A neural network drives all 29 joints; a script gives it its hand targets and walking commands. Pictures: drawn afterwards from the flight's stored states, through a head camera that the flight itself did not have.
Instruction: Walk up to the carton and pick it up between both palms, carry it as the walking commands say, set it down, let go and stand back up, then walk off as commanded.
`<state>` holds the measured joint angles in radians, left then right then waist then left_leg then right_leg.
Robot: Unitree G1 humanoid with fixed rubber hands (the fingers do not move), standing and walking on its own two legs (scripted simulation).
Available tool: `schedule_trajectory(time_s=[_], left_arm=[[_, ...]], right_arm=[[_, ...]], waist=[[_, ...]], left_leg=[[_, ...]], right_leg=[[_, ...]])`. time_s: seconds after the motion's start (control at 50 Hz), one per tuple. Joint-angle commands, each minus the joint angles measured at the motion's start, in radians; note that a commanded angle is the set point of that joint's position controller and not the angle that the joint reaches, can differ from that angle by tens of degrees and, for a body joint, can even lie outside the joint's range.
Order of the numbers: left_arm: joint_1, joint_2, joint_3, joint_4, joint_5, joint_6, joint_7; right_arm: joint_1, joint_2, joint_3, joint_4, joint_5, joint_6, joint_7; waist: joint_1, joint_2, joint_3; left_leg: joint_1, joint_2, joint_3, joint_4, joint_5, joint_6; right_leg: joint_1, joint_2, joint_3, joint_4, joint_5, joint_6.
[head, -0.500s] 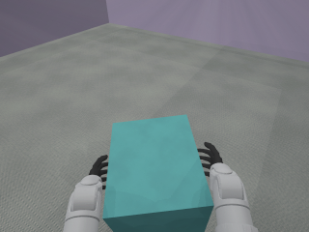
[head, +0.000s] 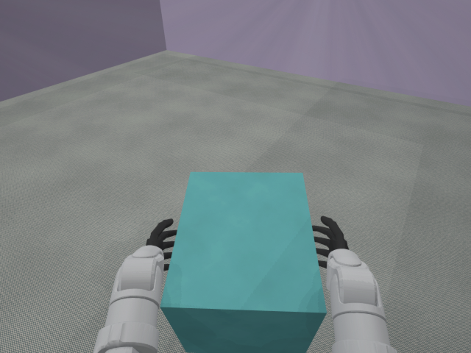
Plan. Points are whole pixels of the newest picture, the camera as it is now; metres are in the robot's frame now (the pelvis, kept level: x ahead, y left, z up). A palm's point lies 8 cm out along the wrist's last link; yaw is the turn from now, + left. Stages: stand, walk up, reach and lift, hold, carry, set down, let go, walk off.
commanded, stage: hold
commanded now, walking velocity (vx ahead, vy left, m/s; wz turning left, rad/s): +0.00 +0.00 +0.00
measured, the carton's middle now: (245, 261) +0.35 -0.01 -0.01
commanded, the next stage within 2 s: carry in 0.18 s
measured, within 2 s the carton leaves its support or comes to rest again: neither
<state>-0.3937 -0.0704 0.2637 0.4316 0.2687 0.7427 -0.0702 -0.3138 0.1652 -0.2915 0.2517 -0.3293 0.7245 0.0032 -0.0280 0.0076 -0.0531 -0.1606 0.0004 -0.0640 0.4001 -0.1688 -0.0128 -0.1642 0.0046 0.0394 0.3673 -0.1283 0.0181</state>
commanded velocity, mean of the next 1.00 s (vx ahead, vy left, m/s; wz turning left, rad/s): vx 0.43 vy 0.00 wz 0.00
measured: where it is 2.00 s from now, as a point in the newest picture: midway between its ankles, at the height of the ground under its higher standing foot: (221, 259)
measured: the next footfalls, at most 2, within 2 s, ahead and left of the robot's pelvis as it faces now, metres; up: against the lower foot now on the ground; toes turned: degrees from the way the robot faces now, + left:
right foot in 0.64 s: +0.22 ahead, -0.12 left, +0.00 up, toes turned +1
left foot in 0.88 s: +0.31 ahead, +0.14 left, +0.00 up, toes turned +0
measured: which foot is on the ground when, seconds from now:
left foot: down 0.00-0.68, up 0.70-0.86, down 0.88-1.00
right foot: down 0.00-0.42, up 0.44-0.62, down 0.64-0.92, up 0.94-1.00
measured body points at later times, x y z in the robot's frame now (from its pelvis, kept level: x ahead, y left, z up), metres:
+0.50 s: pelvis +0.08 +0.02 -0.01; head +0.01 +0.04 +0.44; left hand +0.38 +0.19 +0.10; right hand +0.38 -0.14 +0.12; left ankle +0.04 +0.13 -0.74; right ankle +0.05 -0.12 -0.72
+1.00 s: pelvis +0.31 +0.04 -0.02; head +0.23 +0.06 +0.43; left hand +0.55 +0.22 +0.08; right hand +0.58 -0.11 +0.10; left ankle +0.27 +0.14 -0.74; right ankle +0.20 -0.10 -0.71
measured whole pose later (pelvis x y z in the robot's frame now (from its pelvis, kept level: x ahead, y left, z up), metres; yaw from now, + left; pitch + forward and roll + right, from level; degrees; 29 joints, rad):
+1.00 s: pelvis +0.31 +0.04 -0.02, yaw +1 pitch +5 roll -1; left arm -0.06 -0.13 0.13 -0.39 0.09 1.29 0.11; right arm -0.15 0.13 -0.18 -0.29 -0.07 1.21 -0.07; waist -0.01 -0.01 -0.29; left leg -0.33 -0.03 0.00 0.61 -0.37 0.05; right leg -0.27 -0.03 -0.02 0.78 -0.47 0.03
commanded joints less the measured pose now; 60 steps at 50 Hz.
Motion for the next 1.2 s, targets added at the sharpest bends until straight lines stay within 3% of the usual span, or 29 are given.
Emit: schedule_trajectory(time_s=[0.0, 0.14, 0.16, 0.18, 0.24, 0.28, 0.32, 0.36, 0.38, 0.4, 0.48, 0.54, 0.56, 0.58, 0.6, 0.62, 0.66, 0.7, 0.78, 0.82, 0.84, 0.86, 0.88, 0.96, 1.06, 1.12, 1.14, 1.16, 1.18], left_arm=[[-0.638, -0.964, -0.379, 0.044, -0.200, -0.082, -0.285], [-0.546, -1.020, -0.574, -0.243, -0.298, -0.082, -0.261], [-0.572, -1.051, -0.612, -0.251, -0.322, -0.076, -0.239], [-0.494, -1.045, -0.628, -0.275, -0.319, -0.052, -0.221], [-0.561, -1.045, -0.696, -0.436, -0.383, 0.006, -0.190], [-0.643, -1.063, -0.753, -0.621, -0.444, 0.041, -0.157], [-0.638, -1.059, -0.799, -0.672, -0.458, 0.118, -0.131], [-0.541, -1.007, -0.805, -0.700, -0.449, 0.191, -0.109], [-0.551, -0.998, -0.814, -0.730, -0.458, 0.224, -0.094], [-0.502, -0.962, -0.816, -0.726, -0.464, 0.267, -0.070], [-0.384, -0.951, -0.818, -0.797, -0.516, 0.381, -0.022], [-0.275, -0.874, -0.773, -0.780, -0.498, 0.458, 0.020], [-0.280, -0.900, -0.784, -0.843, -0.511, 0.459, 0.034], [-0.284, -0.913, -0.769, -0.841, -0.521, 0.477, 0.037], [-0.247, -0.874, -0.749, -0.856, -0.502, 0.477, 0.055], [-0.234, -0.828, -0.724, -0.879, -0.495, 0.476, 0.067], [-0.254, -0.848, -0.728, -0.898, -0.510, 0.481, 0.082], [-0.276, -0.876, -0.737, -0.960, -0.504, 0.478, 0.091], [-0.298, -0.876, -0.763, -0.967, -0.532, 0.467, 0.097], [-0.233, -0.885, -0.775, -0.959, -0.533, 0.472, 0.092], [-0.215, -0.857, -0.784, -0.965, -0.517, 0.482, 0.097], [-0.254, -0.839, -0.795, -0.971, -0.509, 0.489, 0.096], [-0.250, -0.812, -0.808, -0.973, -0.512, 0.498, 0.097], [-0.198, -0.824, -0.804, -0.911, -0.520, 0.502, 0.085], [-0.205, -0.921, -0.852, -1.008, -0.557, 0.458, 0.080], [-0.201, -0.917, -0.860, -1.022, -0.549, 0.458, 0.081], [-0.156, -0.914, -0.815, -0.975, -0.533, 0.462, 0.080], [-0.111, -0.858, -0.788, -0.959, -0.495, 0.468, 0.089], [-0.119, -0.821, -0.780, -0.954, -0.479, 0.463, 0.090]], right_arm=[[-0.605, 0.913, 0.435, 0.199, 0.264, -0.021, 0.330], [-0.443, 0.975, 0.623, -0.011, 0.332, -0.016, 0.328], [-0.580, 0.953, 0.667, -0.074, 0.371, -0.016, 0.312], [-0.558, 0.946, 0.704, -0.122, 0.402, 0.002, 0.300], [-0.571, 0.966, 0.780, -0.212, 0.447, 0.058, 0.274], [-0.632, 1.005, 0.852, -0.311, 0.510, 0.106, 0.261], [-0.534, 0.979, 0.806, -0.270, 0.498, 0.177, 0.232], [-0.456, 0.882, 0.801, -0.334, 0.493, 0.235, 0.197], [-0.469, 0.886, 0.816, -0.379, 0.508, 0.263, 0.175], [-0.402, 0.865, 0.789, -0.378, 0.503, 0.304, 0.152], [-0.313, 0.838, 0.776, -0.540, 0.543, 0.406, 0.093], [-0.196, 0.769, 0.724, -0.510, 0.520, 0.493, 0.054], [-0.222, 0.808, 0.750, -0.578, 0.535, 0.499, 0.045], [-0.213, 0.825, 0.746, -0.570, 0.528, 0.511, 0.032], [-0.217, 0.774, 0.729, -0.577, 0.520, 0.527, 0.018], [-0.215, 0.787, 0.750, -0.585, 0.536, 0.535, 0.011], [-0.279, 0.798, 0.770, -0.635, 0.578, 0.541, 0.010], [-0.344, 0.833, 0.807, -0.687, 0.626, 0.535, 0.019], [-0.343, 0.826, 0.799, -0.722, 0.593, 0.510, -0.008], [-0.279, 0.849, 0.807, -0.697, 0.584, 0.508, -0.010], [-0.191, 0.798, 0.777, -0.654, 0.561, 0.515, -0.014], [-0.149, 0.776, 0.781, -0.603, 0.558, 0.523, -0.015], [-0.089, 0.738, 0.742, -0.560, 0.532, 0.528, -0.015], [-0.124, 0.769, 0.765, -0.630, 0.538, 0.515, -0.028], [-0.181, 0.835, 0.820, -0.771, 0.601, 0.484, -0.001], [-0.151, 0.821, 0.830, -0.754, 0.591, 0.482, 0.009], [-0.144, 0.799, 0.825, -0.740, 0.590, 0.487, 0.007], [-0.170, 0.747, 0.826, -0.727, 0.586, 0.504, 0.012], [-0.180, 0.746, 0.833, -0.728, 0.579, 0.507, 0.011]], waist=[[0.027, 0.012, -0.089], [0.039, 0.004, -0.365], [0.039, -0.033, -0.498], [0.043, 0.006, -0.516], [0.053, -0.182, -0.428], [0.052, -0.222, -0.353], [0.010, -0.075, -0.280], [-0.008, 0.212, -0.183], [-0.002, 0.263, -0.185], [0.001, 0.176, -0.224], [-0.003, 0.198, -0.314], [0.011, 0.274, -0.300], [0.029, 0.123, -0.338], [0.037, 0.104, -0.421], [0.073, -0.057, -0.455], [0.059, -0.294, -0.359], [0.058, -0.171, -0.300], [0.060, -0.094, -0.266], [0.034, -0.219, -0.260], [0.026, -0.156, -0.261], [-0.003, 0.046, -0.311], [-0.015, 0.237, -0.285], [-0.004, 0.338, -0.298], [-0.009, 0.136, -0.261], [-0.011, 0.175, -0.327], [0.040, 0.169, -0.371], [0.055, 0.093, -0.417], [0.092, -0.031, -0.444], [0.073, -0.267, -0.359]], left_leg=[[-0.036, -0.095, 0.073, -0.115, -0.285, 0.025], [0.153, -0.098, 0.031, -0.091, 0.186, 0.009], [0.017, 0.106, 0.044, 0.144, 0.370, -0.021], [0.025, 0.094, 0.039, 0.133, 0.344, -0.017], [-0.227, 0.011, 0.088, 0.258, -0.275, 0.005], [-0.201, -0.017, 0.148, 0.249, -0.263, -0.002], [-0.035, -0.020, 0.095, 0.051, -0.291, 0.013], [0.042, 0.228, -0.308, -0.224, -0.447, 0.112], [0.080, 0.305, -0.441, -0.292, -0.507, 0.174], [0.174, 0.298, -0.423, -0.244, -0.418, 0.200], [0.448, 0.254, -0.242, -0.061, 0.218, 0.200], [0.305, 0.205, -0.104, 0.008, 0.276, 0.159], [0.184, 0.185, -0.034, 0.094, 0.279, 0.137], [0.013, 0.133, 0.051, 0.223, 0.201, 0.091], [-0.279, 0.067, 0.123, 0.420, 0.105, 0.031], [-0.611, -0.025, 0.171, 0.575, -0.322, -0.013], [-0.741, 0.021, 0.078, 0.627, -0.462, -0.008], [-0.644, 0.039, 0.111, 0.509, -0.453, 0.002], [-0.253, 0.001, 0.202, 0.118, -0.118, 0.010], [0.000, -0.017, 0.205, 0.053, -0.021, 0.008], [0.228, 0.021, 0.073, 0.007, -0.054, 0.055], [0.346, 0.205, -0.261, -0.151, -0.251, 0.108], [0.382, 0.315, -0.445, -0.202, -0.238, 0.146], [0.492, 0.324, -0.334, -0.043, 0.377, 0.214], [0.564, 0.240, -0.101, -0.001, 0.640, 0.159], [0.225, 0.164, 0.091, 0.192, 0.782, 0.100], [0.038, 0.130, 0.149, 0.345, 0.659, 0.065], [-0.252, 0.083, 0.154, 0.487, 0.422, 0.028], [-0.554, -0.034, 0.180, 0.728, -0.120, -0.009]], right_leg=[[0.128, 0.076, -0.011, -0.106, -0.325, 0.005], [0.224, 0.095, 0.005, -0.039, 0.207, 0.006], [0.172, -0.162, 0.013, 0.134, 0.359, -0.025], [0.165, -0.141, 0.010, 0.164, 0.312, -0.049], [0.156, -0.213, 0.178, 0.017, -0.315, -0.122], [0.007, -0.257, 0.239, -0.085, -0.503, -0.151], [-0.185, -0.181, 0.099, 0.053, -0.536, -0.098], [-0.415, 0.033, -0.154, 0.420, -0.364, 0.004], [-0.491, 0.013, -0.145, 0.533, -0.304, 0.013], [-0.537, -0.021, -0.095, 0.470, -0.324, -0.009], [-0.628, 0.003, -0.154, 0.345, -0.403, -0.014], [-0.402, 0.047, -0.228, 0.141, -0.230, 0.001], [-0.192, 0.078, -0.254, 0.027, -0.165, -0.013], [0.079, 0.058, -0.214, -0.018, -0.112, -0.019], [0.364, -0.099, 0.040, 0.002, -0.210, -0.088], [0.486, -0.332, 0.404, -0.058, -0.078, -0.193], [0.459, -0.426, 0.522, -0.022, 0.105, -0.311], [0.309, -0.359, 0.384, -0.098, -0.045, -0.261], [-0.029, -0.288, 0.134, -0.116, -0.378, -0.154], [-0.153, -0.171, -0.024, 0.008, -0.289, -0.088], [-0.322, -0.113, -0.067, 0.189, -0.251, -0.044], [-0.529, -0.006, -0.161, 0.416, -0.340, 0.009], [-0.646, 0.020, -0.121, 0.527, -0.409, 0.005], [-0.761, -0.017, -0.132, 0.580, -0.476, 0.003], [-0.643, 0.004, -0.207, 0.307, -0.294, 0.018], [-0.109, 0.087, -0.314, 0.047, -0.044, -0.021], [0.149, 0.048, -0.263, 0.072, -0.006, -0.044], [0.421, -0.070, -0.059, 0.106, -0.110, -0.116], [0.510, -0.331, 0.382, -0.034, -0.101, -0.241]])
